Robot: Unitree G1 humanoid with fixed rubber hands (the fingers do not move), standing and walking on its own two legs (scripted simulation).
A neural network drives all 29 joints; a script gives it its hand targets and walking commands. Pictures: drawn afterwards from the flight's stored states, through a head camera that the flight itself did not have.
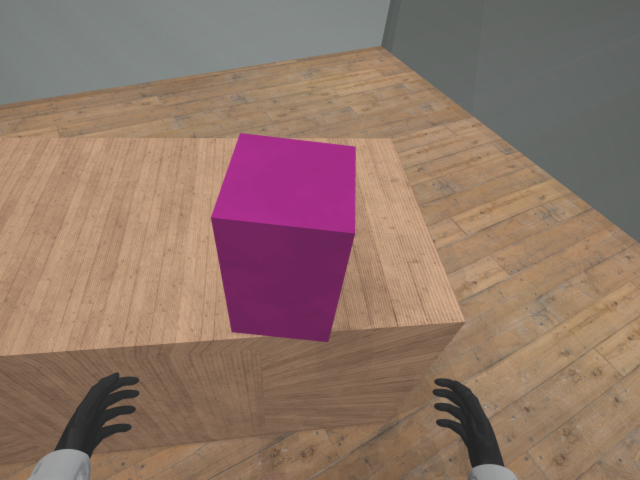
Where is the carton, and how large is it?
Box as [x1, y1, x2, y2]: [211, 133, 355, 341]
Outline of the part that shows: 240,133 211,216 231,330 235,332 327,341 354,235 355,147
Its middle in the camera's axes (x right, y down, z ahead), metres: -0.05 +0.01 +0.59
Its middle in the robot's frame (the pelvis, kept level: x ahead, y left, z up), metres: +0.43 +0.05 +0.01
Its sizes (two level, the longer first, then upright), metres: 0.164 0.163 0.279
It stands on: a pedestal, 0.65 m high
